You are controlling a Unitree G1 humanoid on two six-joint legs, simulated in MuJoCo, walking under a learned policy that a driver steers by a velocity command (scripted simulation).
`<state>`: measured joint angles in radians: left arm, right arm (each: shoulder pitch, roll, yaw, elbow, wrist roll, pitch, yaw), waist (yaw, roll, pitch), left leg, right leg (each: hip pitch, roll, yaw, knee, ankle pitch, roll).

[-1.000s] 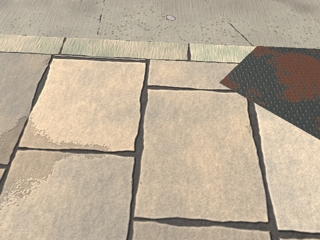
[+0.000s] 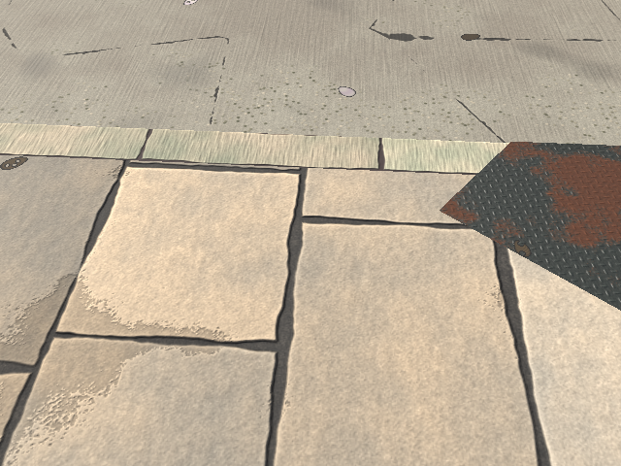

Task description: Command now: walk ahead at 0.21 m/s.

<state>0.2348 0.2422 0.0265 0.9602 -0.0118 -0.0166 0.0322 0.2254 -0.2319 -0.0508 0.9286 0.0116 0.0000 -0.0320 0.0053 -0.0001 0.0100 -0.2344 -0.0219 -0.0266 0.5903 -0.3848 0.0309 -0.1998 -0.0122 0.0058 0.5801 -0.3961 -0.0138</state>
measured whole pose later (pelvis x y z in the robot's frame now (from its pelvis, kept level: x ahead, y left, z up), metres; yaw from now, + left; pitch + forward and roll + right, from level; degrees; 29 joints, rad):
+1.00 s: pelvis +0.31 -0.03 +0.00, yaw +0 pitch -1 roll -1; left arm 0.15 0.23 0.01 0.95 0.01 -0.03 0.01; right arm 0.22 -0.22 -0.03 0.96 -0.02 0.00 -0.05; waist 0.01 -0.02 0.00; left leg -0.29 0.05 -0.02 0.54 -0.24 -0.02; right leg -0.29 0.05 -0.07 0.44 -0.16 -0.05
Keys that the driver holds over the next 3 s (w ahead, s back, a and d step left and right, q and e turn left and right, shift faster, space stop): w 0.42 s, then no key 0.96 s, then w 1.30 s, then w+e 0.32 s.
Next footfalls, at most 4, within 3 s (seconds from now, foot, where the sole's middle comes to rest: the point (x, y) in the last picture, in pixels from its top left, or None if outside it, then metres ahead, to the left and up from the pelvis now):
0.54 right None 0.41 -0.12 -0.77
0.92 left None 0.38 0.11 -0.77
1.70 left None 0.46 0.13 -0.77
2.16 right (373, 349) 0.82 -0.11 -0.77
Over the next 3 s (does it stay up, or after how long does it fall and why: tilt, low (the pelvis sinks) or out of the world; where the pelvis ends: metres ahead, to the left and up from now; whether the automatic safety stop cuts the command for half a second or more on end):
stays up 1.13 0.05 0.01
